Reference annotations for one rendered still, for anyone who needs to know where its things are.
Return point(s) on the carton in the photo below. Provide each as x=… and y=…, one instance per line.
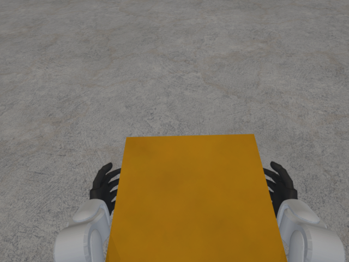
x=194, y=198

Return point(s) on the robot right hand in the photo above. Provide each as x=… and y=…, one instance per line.
x=283, y=187

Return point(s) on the robot right forearm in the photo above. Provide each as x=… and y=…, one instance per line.
x=306, y=234

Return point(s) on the robot left forearm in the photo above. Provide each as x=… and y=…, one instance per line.
x=82, y=240

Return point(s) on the robot left hand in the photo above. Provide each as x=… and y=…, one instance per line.
x=101, y=186

